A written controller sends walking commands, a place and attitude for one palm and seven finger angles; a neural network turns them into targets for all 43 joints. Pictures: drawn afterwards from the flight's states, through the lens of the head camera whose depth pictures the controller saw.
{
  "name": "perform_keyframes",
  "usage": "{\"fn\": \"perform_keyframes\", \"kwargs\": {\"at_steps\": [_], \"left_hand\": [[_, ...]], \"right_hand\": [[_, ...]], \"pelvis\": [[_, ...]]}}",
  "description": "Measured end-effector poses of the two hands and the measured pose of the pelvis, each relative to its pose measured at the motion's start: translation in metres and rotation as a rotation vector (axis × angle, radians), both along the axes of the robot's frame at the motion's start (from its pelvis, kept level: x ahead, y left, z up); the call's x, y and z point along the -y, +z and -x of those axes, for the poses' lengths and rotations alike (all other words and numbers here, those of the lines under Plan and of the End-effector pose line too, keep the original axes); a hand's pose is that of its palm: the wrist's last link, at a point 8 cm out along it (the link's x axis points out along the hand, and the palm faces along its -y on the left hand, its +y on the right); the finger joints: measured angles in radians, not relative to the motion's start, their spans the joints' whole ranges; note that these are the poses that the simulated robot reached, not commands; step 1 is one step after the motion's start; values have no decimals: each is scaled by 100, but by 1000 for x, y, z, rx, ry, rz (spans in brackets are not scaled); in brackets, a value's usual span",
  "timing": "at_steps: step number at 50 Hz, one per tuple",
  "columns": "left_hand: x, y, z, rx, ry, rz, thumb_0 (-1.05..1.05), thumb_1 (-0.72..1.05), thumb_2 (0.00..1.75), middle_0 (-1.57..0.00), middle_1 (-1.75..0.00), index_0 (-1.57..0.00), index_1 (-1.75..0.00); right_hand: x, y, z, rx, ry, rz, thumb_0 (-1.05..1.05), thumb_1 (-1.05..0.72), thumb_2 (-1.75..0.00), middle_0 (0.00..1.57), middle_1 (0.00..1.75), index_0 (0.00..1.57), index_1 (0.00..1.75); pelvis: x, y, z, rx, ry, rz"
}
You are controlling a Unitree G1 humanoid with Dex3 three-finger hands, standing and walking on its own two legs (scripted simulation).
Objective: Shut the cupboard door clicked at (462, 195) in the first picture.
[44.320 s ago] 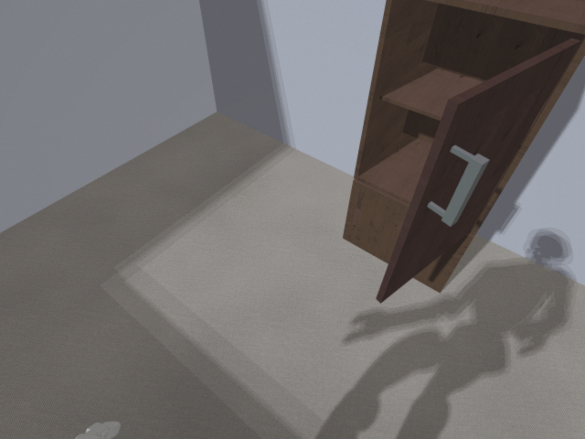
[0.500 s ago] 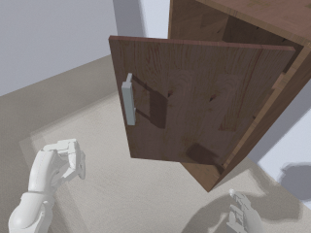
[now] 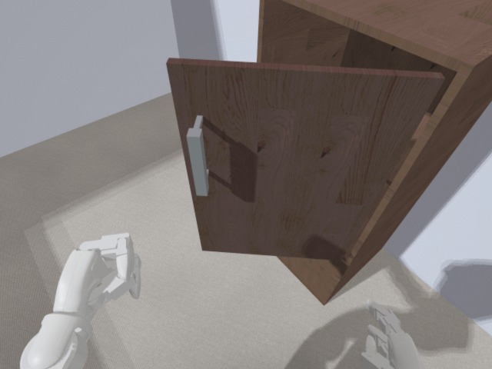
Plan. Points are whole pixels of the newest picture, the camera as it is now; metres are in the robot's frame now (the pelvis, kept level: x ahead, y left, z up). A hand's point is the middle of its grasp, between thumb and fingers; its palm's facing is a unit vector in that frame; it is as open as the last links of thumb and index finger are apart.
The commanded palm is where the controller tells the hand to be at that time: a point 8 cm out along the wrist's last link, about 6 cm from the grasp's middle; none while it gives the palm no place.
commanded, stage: bring the fist close to the handle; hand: left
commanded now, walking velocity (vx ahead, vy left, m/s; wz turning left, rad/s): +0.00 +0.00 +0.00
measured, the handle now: (200, 157) +0.46 +0.13 +0.08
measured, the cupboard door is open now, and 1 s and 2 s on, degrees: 46 46 41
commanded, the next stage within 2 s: push the door shut along its arc in 1.34 s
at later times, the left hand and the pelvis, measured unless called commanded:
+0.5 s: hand (170, 231) +0.30 +0.15 +0.09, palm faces +0.03 -1.00 -0.04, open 3.1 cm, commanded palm +0.27 +0.19 +0.08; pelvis +0.01 -0.03 +0.00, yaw +0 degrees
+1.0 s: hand (207, 197) +0.37 +0.10 +0.09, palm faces -0.01 -1.00 -0.03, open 3.1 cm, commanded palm +0.34 +0.16 +0.08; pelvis +0.01 -0.04 +0.00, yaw -1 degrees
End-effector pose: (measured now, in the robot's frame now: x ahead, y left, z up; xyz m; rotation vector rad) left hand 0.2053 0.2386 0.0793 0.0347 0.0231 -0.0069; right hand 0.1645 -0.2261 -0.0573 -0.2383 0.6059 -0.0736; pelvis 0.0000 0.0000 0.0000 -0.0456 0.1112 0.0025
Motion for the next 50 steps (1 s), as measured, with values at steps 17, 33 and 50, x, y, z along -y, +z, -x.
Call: {"fn": "perform_keyframes", "kwargs": {"at_steps": [17, 33, 50], "left_hand": [[41, 7, -58, 20, -40, 7, 2, 90, 90, -130, -150, -130, -150], [57, 7, -85, 46, -11, -1, 2, 90, 90, -130, -150, -130, -150], [83, 8, -141, 35, -7, 10, 2, 90, 90, -130, -150, -130, -150]], "right_hand": [[23, -13, 13, -60, -35, -24, 2, -90, -90, 21, 30, 20, 30], [52, -21, 10, -119, -55, -15, 2, -90, -90, 21, 30, 20, 30], [55, -30, 22, -196, -89, -43, 1, -90, -90, 21, 30, 20, 30]], "pelvis": [[20, 2, 0, -13, -6, -22], [39, 2, -6, -28, -4, -36], [42, 4, -10, -50, -19, -46]]}}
